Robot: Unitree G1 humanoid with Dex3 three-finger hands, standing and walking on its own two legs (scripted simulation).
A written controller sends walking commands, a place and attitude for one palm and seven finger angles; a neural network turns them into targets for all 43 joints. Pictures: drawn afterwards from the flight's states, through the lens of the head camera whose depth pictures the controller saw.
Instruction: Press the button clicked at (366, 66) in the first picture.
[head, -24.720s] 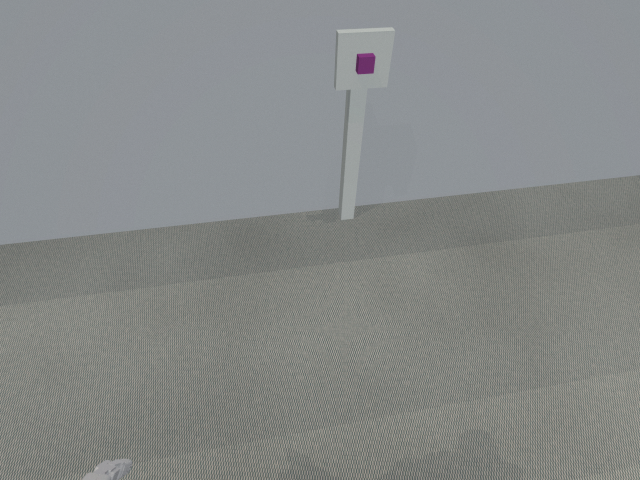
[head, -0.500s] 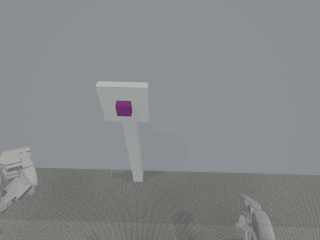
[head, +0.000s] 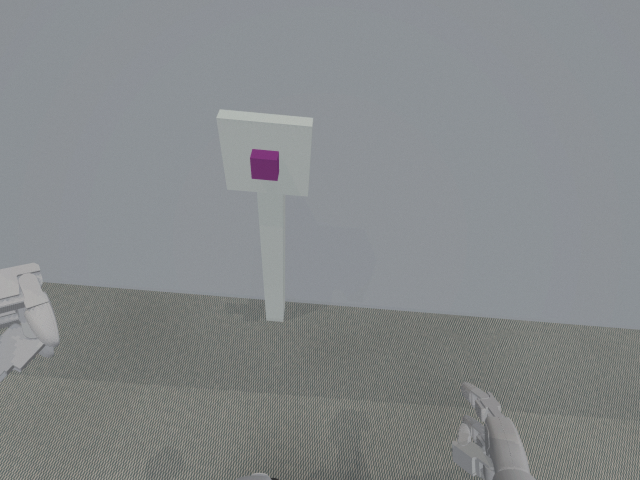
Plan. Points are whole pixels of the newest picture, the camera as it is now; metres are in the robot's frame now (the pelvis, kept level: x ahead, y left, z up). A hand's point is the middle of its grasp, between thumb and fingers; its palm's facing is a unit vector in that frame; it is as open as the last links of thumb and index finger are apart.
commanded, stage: stop stepping back and stand still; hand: left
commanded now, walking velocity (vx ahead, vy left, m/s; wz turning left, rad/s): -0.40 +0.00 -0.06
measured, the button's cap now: (265, 164) +0.68 +0.15 -0.03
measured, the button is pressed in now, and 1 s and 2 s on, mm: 0 0 0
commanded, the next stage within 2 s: let the arm hang, fingers relaxed in 1.28 s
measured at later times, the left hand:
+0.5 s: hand (55, 447) +0.12 +0.21 +0.16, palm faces +0.33 -0.85 -0.41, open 3.1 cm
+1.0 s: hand (33, 441) +0.12 +0.21 +0.18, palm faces +0.31 -0.82 -0.48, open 3.1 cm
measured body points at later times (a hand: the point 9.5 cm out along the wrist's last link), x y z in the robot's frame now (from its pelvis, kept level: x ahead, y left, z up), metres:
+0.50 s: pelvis -0.10 -0.02 +0.00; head -0.12 -0.01 +0.45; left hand +0.10 +0.25 +0.18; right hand +0.02 -0.28 -0.08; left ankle -0.02 +0.08 -0.73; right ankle -0.16 -0.11 -0.73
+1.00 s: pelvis -0.09 +0.00 +0.00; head -0.08 +0.00 +0.45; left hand +0.10 +0.26 +0.21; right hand +0.07 -0.22 -0.09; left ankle -0.06 +0.12 -0.73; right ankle -0.12 -0.09 -0.73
